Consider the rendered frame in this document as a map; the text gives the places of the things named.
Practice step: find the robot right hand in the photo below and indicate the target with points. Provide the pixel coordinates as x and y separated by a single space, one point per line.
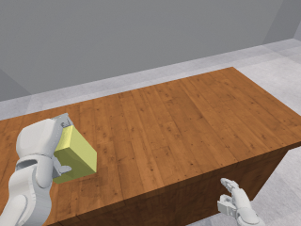
229 205

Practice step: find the sponge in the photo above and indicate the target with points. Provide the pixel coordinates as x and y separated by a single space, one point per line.
74 151

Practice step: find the robot left forearm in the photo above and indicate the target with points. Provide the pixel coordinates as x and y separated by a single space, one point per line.
29 202

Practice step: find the table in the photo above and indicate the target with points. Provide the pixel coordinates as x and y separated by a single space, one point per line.
163 149

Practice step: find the robot right forearm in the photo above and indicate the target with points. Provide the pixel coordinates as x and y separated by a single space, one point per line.
248 217

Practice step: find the robot left hand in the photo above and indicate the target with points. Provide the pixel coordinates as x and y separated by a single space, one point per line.
42 138

